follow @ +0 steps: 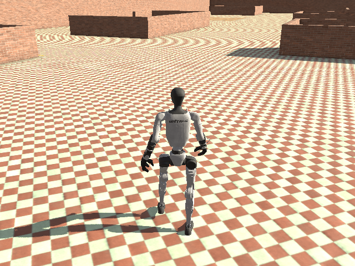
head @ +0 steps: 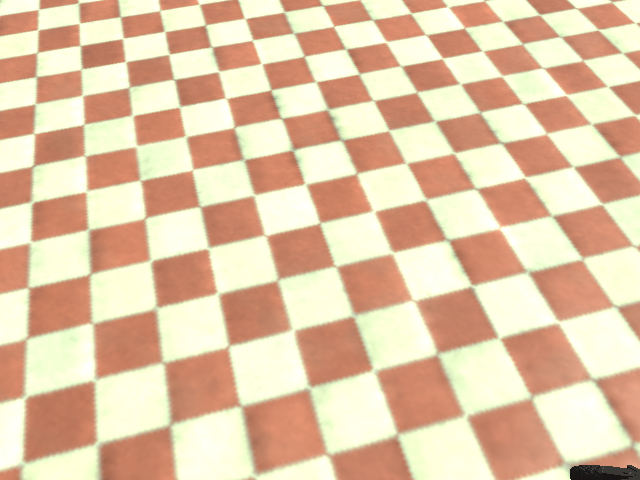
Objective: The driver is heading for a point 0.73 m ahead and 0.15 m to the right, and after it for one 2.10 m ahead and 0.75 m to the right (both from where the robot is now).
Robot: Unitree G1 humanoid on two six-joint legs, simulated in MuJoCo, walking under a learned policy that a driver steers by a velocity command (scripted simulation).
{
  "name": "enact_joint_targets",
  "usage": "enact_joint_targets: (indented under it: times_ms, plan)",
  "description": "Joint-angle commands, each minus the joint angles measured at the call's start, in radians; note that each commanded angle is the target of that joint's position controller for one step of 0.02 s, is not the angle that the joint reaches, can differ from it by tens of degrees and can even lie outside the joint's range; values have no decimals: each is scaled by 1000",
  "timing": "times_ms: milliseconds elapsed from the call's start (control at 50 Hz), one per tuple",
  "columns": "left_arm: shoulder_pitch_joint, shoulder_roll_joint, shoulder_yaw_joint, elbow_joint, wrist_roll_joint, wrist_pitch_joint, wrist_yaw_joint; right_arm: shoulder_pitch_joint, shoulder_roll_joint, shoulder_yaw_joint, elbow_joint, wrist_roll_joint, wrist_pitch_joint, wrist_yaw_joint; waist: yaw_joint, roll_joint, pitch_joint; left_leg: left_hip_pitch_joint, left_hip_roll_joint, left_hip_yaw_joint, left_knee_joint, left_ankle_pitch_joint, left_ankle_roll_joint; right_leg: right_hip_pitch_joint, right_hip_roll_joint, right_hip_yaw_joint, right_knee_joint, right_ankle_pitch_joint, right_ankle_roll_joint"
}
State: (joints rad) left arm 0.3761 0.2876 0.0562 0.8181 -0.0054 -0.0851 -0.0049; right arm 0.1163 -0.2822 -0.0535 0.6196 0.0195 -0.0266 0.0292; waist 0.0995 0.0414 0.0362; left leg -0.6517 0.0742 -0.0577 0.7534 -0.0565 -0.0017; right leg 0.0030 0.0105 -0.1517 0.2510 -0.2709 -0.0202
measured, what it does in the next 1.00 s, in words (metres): walks ahead, turning right: left foot, then right foot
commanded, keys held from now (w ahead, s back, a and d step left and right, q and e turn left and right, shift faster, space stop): w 0.06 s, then w+e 0.94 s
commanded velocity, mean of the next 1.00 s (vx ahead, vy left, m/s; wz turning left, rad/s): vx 0.50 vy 0.00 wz -0.35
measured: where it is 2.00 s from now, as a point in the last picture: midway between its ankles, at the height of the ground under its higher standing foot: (515, 265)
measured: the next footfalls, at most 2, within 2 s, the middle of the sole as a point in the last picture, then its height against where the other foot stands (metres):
left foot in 0.14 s outside the picture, level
right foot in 0.66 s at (439, 468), level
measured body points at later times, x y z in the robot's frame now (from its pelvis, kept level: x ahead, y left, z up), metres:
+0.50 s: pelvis +0.27 +0.03 +0.00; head +0.29 +0.03 +0.45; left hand +0.46 +0.27 -0.11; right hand +0.28 -0.25 -0.12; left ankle +0.21 +0.14 -0.74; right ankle +0.42 -0.15 -0.68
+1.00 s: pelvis +0.54 -0.08 +0.00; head +0.56 -0.11 +0.45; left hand +0.72 +0.16 -0.10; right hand +0.63 -0.40 -0.08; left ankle +0.78 +0.03 -0.68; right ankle +0.48 -0.13 -0.74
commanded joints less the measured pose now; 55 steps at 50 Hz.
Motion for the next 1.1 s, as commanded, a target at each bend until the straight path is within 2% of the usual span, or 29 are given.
enact_joint_targets:
  times_ms: [20, 80, 100, 120, 140, 160, 180, 200, 220, 240, 260, 300, 380, 480, 580, 620, 640, 660, 680, 700, 720, 740, 760, 780, 800, 880, 960, 1040, 1100]
  plan:
    - [3, 178, 41, -24, -17, -2, 2, -136, -20, 6, -103, 3, -29, 19, -4, -93, 59, -2, -16, 53, -122, 25, 22, 8, -274, 129, -93, 369, -158]
    - [20, 201, 44, 10, -31, 16, 3, -151, -50, -4, -120, -2, -34, 27, -38, -122, 41, 78, -49, 87, -196, -80, 70, 79, -298, 129, -14, 606, -143]
    - [17, 213, 45, 19, -35, 22, 5, -96, -76, -17, -109, -7, -36, 24, -83, -141, -2, 184, -78, 105, -223, -99, 90, 83, -291, 125, 63, 774, -132]
    - [0, 214, 41, 24, -38, 28, 7, 41, -113, -39, -69, -10, -37, 17, -169, -134, -83, 386, -104, 125, -281, -36, 120, 42, -258, 96, 212, 877, -109]
    - [-7, 191, 28, 15, -29, 23, 11, 202, -169, -65, -22, -15, -33, 2, -243, -122, -187, 675, -48, 63, -254, 15, 151, -128, -214, 81, 413, 752, -74]
    - [45, 78, -10, -32, -4, 8, 2, 334, -276, -87, -3, -43, -27, -16, -242, 86, -361, 1089, 248, -346, -243, -50, 277, -528, -76, 63, 814, 204, -5]
    - [62, 85, -12, -12, -13, -10, -1, 334, -231, -72, -8, -35, -26, -20, -234, 146, -481, 1098, 364, -633, -380, -104, 338, -642, 5, 236, 1007, -316, 8]
    - [-11, 170, 19, -33, -44, -13, -5, 274, -171, -51, 0, -27, -29, -18, -232, 88, -314, 958, 325, -481, -412, -141, 289, -723, -48, 281, 1056, -273, 4]
    - [-67, 160, 18, -51, -51, -13, -4, 218, -135, -40, 9, -18, -33, -15, -198, 78, -185, 819, 274, -329, -441, -130, 252, -738, -95, 244, 1018, -194, 0]
    - [-88, 139, 18, -51, -36, -7, 1, 161, -99, -30, 20, -17, -41, -10, -162, 47, -109, 696, 226, -238, -486, -113, 226, -715, -125, 232, 964, -120, 7]
    - [-66, 129, 24, -40, -25, 8, 5, 119, -69, -24, 23, -21, -54, -6, -126, 74, -74, 605, 191, -163, -529, -80, 208, -657, -151, 240, 927, -56, 13]
    - [-11, 81, 19, -17, -26, 36, 6, 81, -60, -29, 40, -29, -76, -4, -85, 70, -53, 503, 177, -77, -596, -14, 210, -580, -158, 241, 924, 13, 31]
    - [-88, 61, 19, -51, -22, 51, 10, 89, -80, -41, 90, -41, -93, -19, -83, 30, 12, 496, 168, 71, -635, 102, 202, -668, -156, 271, 793, 163, 53]
    - [-252, 26, -1, -110, -14, 40, -25, 136, -135, -55, 130, -28, -80, -38, -141, -7, 58, 560, 176, 189, -649, 117, 179, -654, -136, 188, 502, 342, 28]
    - [-339, 52, 4, -181, -14, 45, -55, 181, -176, -73, 169, 0, -42, -44, -151, -3, 70, 743, 228, 236, -546, 284, 146, -684, -105, 126, 391, 201, -37]
    - [-275, 87, 25, -185, -14, 52, -57, 163, -207, -81, 164, 6, -26, -50, -100, 30, -3, 769, 220, 264, -386, 617, 120, -551, -34, 60, 396, 97, -78]
    - [-162, 123, 47, -163, -17, 56, -54, 149, -212, -81, 160, 10, -17, -51, -32, 29, -69, 741, 198, 284, -218, 720, 100, -400, 15, 34, 375, 83, -106]
    - [2, 183, 82, -121, -20, 61, -40, 147, -194, -70, 155, 10, -16, -54, 51, -3, -157, 617, 152, 304, 20, 644, 61, -140, 54, 55, 321, 132, -146]
    - [85, 306, 117, -106, -25, 67, -18, 220, -96, -39, 114, -26, -29, -51, 20, -231, -249, 234, 42, 302, 398, 62, -7, 210, -171, 456, 290, 99, -273]
    - [48, 316, 104, -146, -23, 49, -25, 224, -42, -10, 87, -28, -65, -40, -27, -281, -394, -23, -138, 67, 631, -549, -34, 380, -339, 982, 89, -93, -424]
    - [39, 226, 78, -151, -15, 33, -34, 101, -134, -31, 66, 13, -94, -27, 29, -158, -336, -131, -79, -48, 661, -494, -6, 351, -335, 925, 21, -111, -364]
    - [2, 193, 68, -147, -11, 22, -34, 52, -134, -29, 47, 28, -110, -23, 7, -127, -214, -156, -38, -36, 602, -408, 19, 229, -302, 788, 24, -56, -324]
    - [-65, 163, 58, -154, -14, 19, -32, 50, -127, -29, 57, 6, -115, -31, -41, -52, -132, -112, 6, -32, 508, -337, 22, 82, -256, 670, 28, 54, -289]
    - [-117, 129, 47, -168, -7, 17, -27, 62, -139, -37, 68, -16, -110, -37, -78, -65, -101, -38, 35, -35, 429, -288, 17, -27, -221, 588, 18, 162, -271]
    - [-144, 117, 42, -185, 2, 17, -22, 79, -140, -41, 72, -22, -98, -35, -102, -85, -92, 20, 45, -37, 399, -258, 8, -94, -197, 552, -3, 220, -268]
    - [-116, 157, 53, -178, -5, 12, 2, 42, -94, -29, 58, -36, -66, -37, -106, -76, -59, 40, 22, -2, 213, -138, -57, -206, -152, 443, -34, 374, -270]
    - [-68, 166, 56, -159, -14, 25, 19, -108, -60, -12, 22, -28, -72, -29, -47, -119, -29, 97, -33, 3, -95, 101, -77, -247, -95, 399, -21, 238, -209]
    - [-16, 167, 59, -134, -22, 35, 23, -182, -88, -17, -2, -11, -89, -10, -22, -131, -21, 148, -64, -21, -227, 134, -61, -200, -128, 483, 38, 154, -192]
    - [-25, 162, 61, -134, -19, 44, 29, -140, -125, -32, 5, -8, -104, -2, -56, -164, -29, 204, -67, -36, -268, 23, -23, -134, -158, 568, 126, 169, -170]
